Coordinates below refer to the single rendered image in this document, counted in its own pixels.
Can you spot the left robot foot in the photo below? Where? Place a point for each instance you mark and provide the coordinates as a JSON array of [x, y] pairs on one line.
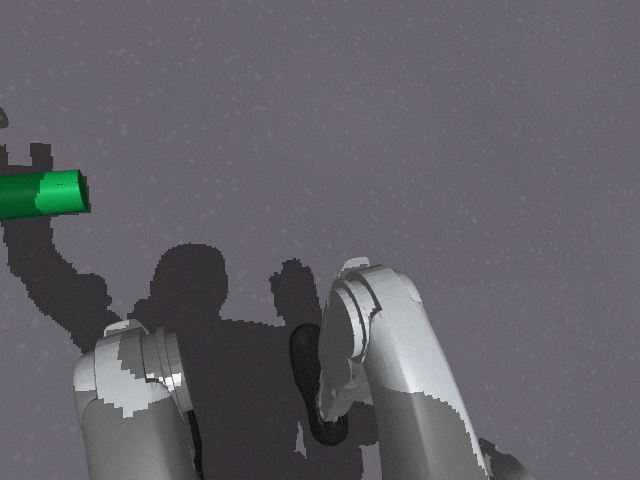
[[197, 444]]

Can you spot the bottle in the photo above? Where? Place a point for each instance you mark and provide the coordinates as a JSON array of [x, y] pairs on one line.
[[40, 194]]

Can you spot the right robot foot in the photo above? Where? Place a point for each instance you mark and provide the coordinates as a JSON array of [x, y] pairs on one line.
[[303, 349]]

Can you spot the right robot hand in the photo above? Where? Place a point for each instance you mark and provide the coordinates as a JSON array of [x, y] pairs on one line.
[[503, 467]]

